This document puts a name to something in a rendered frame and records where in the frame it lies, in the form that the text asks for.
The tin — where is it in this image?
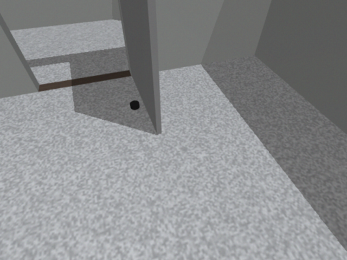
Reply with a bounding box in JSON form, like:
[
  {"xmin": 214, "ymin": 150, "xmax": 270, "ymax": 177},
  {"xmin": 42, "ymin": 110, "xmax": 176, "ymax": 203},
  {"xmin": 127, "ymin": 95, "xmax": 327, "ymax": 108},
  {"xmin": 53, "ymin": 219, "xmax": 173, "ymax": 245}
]
[{"xmin": 130, "ymin": 101, "xmax": 139, "ymax": 110}]

